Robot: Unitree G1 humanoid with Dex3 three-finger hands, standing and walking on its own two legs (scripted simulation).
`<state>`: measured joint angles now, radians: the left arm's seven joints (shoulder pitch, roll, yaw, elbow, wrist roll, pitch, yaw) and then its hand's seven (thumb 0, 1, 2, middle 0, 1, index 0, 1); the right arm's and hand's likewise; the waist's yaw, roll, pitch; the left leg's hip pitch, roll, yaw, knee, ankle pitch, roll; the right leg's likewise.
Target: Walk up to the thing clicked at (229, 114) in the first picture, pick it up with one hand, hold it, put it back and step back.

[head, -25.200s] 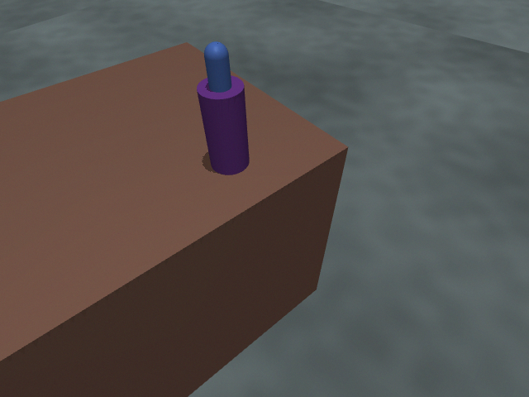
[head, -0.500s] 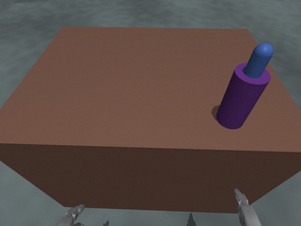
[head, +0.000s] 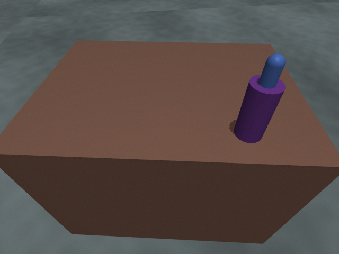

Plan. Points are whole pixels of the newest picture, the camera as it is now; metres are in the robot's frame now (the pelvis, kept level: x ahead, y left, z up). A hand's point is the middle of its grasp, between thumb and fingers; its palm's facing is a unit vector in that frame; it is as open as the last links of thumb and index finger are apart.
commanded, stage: home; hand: right
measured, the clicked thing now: (260, 100) +0.49 -0.23 +0.11
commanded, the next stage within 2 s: stand in 1.14 s
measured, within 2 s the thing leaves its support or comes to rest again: neither
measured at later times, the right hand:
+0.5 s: hand out of the picture +0.07 -0.26 -0.15, palm faces -0.07 +0.93 -0.37, open 17.5 cm
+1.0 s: hand out of the picture +0.09 -0.25 -0.15, palm faces -0.06 +0.93 -0.35, open 17.3 cm
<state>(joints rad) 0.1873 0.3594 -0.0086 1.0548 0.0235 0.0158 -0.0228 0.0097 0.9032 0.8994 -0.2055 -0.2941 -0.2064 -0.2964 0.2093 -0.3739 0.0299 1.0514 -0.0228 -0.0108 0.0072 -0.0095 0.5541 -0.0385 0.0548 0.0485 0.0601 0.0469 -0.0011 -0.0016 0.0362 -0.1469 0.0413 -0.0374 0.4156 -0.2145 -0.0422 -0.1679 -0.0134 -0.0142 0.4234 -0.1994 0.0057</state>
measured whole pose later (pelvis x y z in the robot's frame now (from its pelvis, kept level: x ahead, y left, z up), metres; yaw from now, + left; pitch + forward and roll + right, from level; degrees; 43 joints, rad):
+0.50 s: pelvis +0.01 +0.00 +0.00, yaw +0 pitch -3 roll +0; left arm 0.14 0.35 0.00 1.13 0.01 0.00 -0.02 0.01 0.90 0.90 -0.21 -0.29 -0.21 -0.30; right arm 0.16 -0.37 0.04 1.09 -0.01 -0.01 0.00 -0.01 0.54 -0.04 0.06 0.05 0.06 0.05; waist 0.01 0.00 0.04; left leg -0.13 0.05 -0.04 0.38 -0.20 -0.05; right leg -0.14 -0.01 -0.02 0.37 -0.19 0.01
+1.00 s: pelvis +0.02 +0.01 +0.00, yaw +0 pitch -2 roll +0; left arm 0.12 0.35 0.00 1.14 0.01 0.00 -0.01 0.01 0.90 0.90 -0.21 -0.29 -0.21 -0.30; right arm 0.13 -0.37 0.02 1.12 -0.01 -0.01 0.00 -0.01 0.51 -0.06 0.06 0.06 0.07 0.05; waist 0.01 0.01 0.05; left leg -0.10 0.03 -0.03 0.34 -0.20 -0.04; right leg -0.12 -0.02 -0.01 0.35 -0.18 0.02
